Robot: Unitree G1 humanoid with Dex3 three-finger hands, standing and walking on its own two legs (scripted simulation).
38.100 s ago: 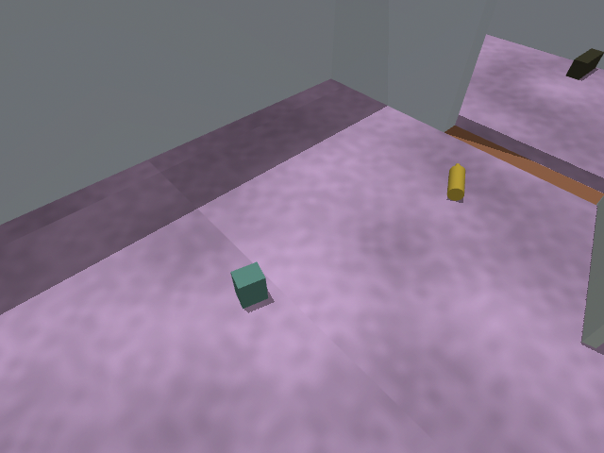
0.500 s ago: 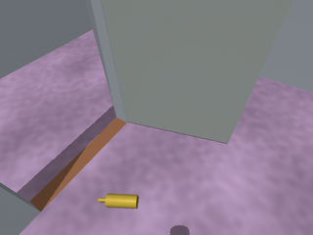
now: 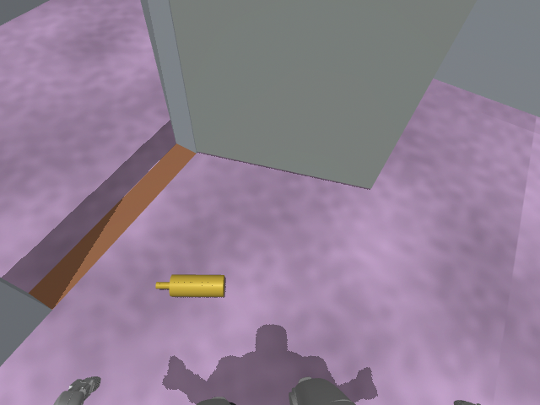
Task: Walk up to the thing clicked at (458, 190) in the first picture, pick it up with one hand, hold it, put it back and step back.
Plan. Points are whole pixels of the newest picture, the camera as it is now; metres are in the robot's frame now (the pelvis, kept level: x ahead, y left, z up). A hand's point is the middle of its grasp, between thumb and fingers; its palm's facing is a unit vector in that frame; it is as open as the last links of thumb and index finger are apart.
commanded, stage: step back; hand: left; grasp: from above
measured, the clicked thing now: (190, 285) +0.54 +0.25 -0.73
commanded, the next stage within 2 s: none
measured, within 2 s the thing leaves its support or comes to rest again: neither
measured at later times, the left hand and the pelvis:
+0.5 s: hand out of the picture +0.02 +0.25 -0.15, palm faces +0.01 -0.92 -0.38, open 7.4 cm; pelvis -0.12 -0.01 -0.01, yaw +2 degrees
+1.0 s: hand out of the picture -0.19 +0.22 -0.15, palm faces -0.04 -0.92 -0.40, open 7.4 cm; pelvis -0.27 -0.05 -0.01, yaw -2 degrees
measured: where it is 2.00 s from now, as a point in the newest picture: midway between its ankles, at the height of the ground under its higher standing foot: outside the picture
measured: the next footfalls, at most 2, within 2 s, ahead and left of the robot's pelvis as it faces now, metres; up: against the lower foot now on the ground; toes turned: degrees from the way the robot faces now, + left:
right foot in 0.16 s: -0.01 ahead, -0.13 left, +0.00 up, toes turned +0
left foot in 0.50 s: -0.11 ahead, +0.11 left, +0.00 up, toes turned -1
